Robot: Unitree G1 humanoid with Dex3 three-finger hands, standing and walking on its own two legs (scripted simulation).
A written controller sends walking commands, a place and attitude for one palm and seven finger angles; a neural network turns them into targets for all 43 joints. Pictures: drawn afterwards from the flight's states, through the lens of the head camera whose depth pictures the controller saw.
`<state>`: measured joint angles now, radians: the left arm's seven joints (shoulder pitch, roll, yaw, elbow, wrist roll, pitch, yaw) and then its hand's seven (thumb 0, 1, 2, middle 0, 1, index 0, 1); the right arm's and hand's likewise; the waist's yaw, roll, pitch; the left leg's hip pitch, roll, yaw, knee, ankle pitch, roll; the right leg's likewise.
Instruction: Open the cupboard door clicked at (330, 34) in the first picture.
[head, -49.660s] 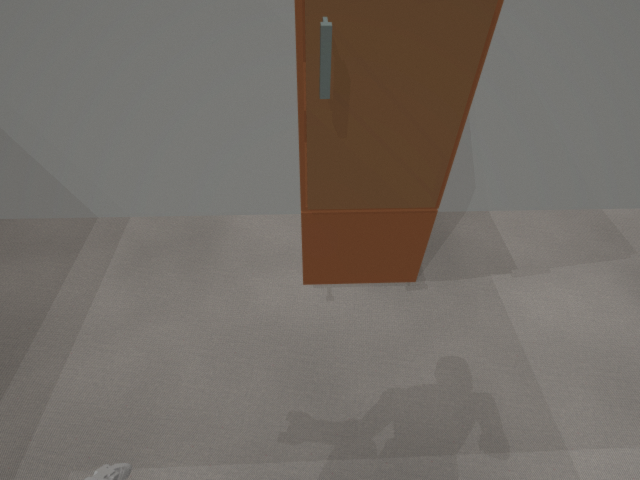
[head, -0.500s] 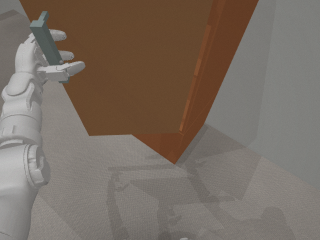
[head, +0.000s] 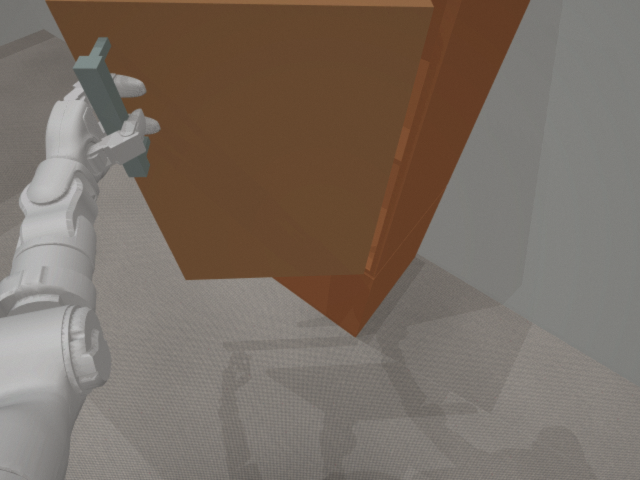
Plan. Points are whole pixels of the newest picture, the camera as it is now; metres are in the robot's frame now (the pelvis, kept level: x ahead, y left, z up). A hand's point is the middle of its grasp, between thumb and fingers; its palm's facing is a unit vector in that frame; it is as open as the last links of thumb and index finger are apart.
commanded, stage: pull the door open along its arc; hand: left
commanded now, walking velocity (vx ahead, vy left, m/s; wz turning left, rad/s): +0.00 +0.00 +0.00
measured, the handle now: (121, 112) +0.54 +0.22 +0.16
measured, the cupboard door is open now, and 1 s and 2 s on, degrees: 41 80 78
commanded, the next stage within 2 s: open thumb and fingers to let go in 1.02 s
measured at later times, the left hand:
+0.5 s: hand (151, 219) +0.37 +0.15 +0.16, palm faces +0.12 -0.99 +0.09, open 6.0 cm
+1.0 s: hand (226, 299) +0.27 +0.08 +0.16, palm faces +0.34 -0.94 +0.03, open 5.9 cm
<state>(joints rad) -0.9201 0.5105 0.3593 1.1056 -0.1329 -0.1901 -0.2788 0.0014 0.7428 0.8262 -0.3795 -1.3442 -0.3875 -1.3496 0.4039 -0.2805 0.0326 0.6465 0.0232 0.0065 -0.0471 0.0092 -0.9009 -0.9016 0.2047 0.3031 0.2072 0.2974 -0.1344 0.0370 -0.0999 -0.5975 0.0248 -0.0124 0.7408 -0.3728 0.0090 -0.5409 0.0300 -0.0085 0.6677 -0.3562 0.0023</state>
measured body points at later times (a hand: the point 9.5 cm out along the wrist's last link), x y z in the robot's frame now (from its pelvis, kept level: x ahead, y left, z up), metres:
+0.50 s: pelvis +0.00 -0.01 +0.01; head -0.01 -0.02 +0.46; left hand +0.35 +0.21 +0.15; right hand +0.14 -0.25 -0.08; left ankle -0.01 +0.11 -0.71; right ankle -0.02 -0.13 -0.72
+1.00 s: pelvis +0.00 -0.04 +0.02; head -0.04 -0.07 +0.47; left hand +0.25 +0.12 +0.16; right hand +0.18 -0.26 -0.07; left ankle -0.01 +0.11 -0.71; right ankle -0.02 -0.13 -0.72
